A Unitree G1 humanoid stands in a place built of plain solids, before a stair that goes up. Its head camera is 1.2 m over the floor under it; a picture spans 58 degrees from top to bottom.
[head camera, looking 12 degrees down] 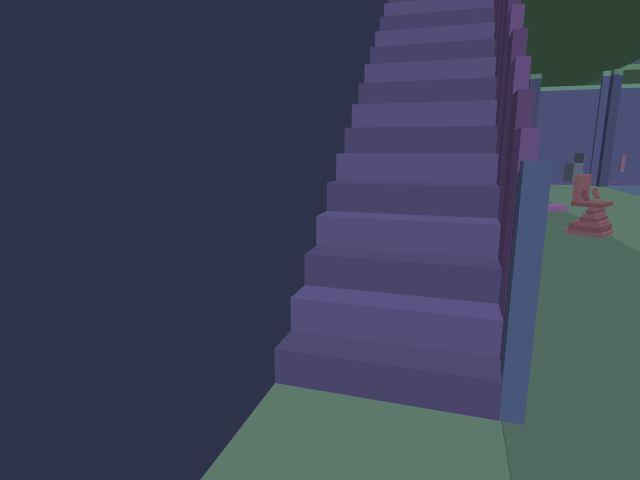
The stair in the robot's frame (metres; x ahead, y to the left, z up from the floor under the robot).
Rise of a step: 0.19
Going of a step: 0.24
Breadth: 1.10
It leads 17 degrees to the right of straight ahead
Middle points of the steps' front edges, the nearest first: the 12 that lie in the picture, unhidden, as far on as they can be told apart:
1.89 -0.29 0.19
2.12 -0.36 0.39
2.35 -0.43 0.58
2.58 -0.50 0.77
2.81 -0.57 0.97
3.04 -0.64 1.16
3.27 -0.71 1.35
3.50 -0.78 1.55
3.73 -0.85 1.74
3.96 -0.92 1.93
4.19 -1.00 2.13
4.41 -1.07 2.32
